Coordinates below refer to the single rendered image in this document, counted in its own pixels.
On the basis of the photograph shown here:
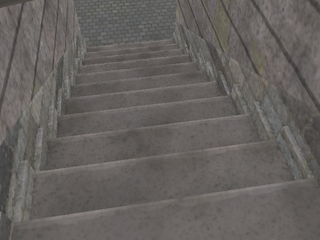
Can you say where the stairs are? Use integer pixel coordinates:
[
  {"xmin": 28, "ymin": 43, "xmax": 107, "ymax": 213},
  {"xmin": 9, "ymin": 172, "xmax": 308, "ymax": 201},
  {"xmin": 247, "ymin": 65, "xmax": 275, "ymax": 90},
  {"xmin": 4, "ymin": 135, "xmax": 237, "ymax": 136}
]
[{"xmin": 30, "ymin": 39, "xmax": 295, "ymax": 220}]

